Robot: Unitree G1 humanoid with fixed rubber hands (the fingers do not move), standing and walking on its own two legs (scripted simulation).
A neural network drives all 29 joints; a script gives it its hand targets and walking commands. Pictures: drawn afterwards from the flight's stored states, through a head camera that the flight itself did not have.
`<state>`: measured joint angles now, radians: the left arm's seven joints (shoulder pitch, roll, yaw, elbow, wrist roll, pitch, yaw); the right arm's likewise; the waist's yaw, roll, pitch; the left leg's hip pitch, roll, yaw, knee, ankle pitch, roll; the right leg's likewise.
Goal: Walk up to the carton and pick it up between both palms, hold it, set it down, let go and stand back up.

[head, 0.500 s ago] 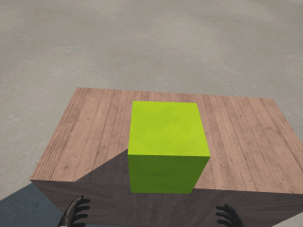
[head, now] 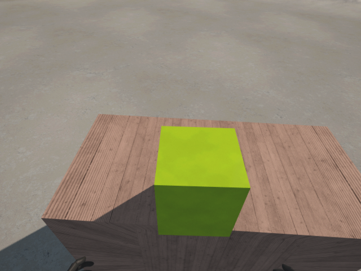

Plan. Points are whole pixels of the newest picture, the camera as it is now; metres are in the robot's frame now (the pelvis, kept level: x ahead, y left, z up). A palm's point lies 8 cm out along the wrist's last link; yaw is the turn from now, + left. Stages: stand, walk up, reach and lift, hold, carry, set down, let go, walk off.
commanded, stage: stand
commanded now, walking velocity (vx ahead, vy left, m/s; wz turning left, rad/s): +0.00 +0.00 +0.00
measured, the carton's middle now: (196, 182) +0.39 -0.04 -0.05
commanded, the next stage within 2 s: none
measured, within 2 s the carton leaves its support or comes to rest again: neither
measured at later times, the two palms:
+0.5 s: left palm out of the picture +0.00 +0.27 -0.12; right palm out of the picture +0.02 -0.23 -0.11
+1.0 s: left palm out of the picture -0.06 +0.27 -0.13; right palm out of the picture -0.01 -0.24 -0.13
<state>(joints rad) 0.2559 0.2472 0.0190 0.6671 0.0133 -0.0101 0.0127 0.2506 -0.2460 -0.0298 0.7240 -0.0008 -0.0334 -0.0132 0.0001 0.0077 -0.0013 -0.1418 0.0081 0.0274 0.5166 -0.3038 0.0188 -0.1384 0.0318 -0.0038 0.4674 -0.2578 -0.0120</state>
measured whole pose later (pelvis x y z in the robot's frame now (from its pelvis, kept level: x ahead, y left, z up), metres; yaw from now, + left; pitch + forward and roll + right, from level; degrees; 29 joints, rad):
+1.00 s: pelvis -0.05 +0.01 +0.00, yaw +2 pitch -3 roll +0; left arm 0.40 0.23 0.00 0.90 0.02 -0.01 0.02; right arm 0.36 -0.24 -0.01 0.84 -0.01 0.00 -0.02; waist 0.01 0.01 0.01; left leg -0.26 -0.05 0.01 0.52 -0.21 0.05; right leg -0.27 -0.01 0.01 0.51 -0.20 0.02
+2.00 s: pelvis -0.01 +0.01 +0.00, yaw +2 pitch -3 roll +0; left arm 0.31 0.24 -0.02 0.95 0.01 0.00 0.03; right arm 0.32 -0.23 0.02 0.90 0.01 -0.01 -0.04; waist 0.00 0.00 0.05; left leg -0.17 -0.05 -0.01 0.47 -0.25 0.04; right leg -0.17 -0.01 0.02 0.46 -0.24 0.02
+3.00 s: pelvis +0.00 +0.02 +0.01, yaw +2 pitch -2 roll +0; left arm 0.29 0.19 -0.02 1.06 0.00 0.00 0.06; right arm 0.31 -0.18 0.00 1.02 0.01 -0.01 -0.05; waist 0.01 -0.01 0.04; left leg -0.13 -0.06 -0.01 0.40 -0.24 0.04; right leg -0.15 -0.02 0.02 0.42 -0.24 0.02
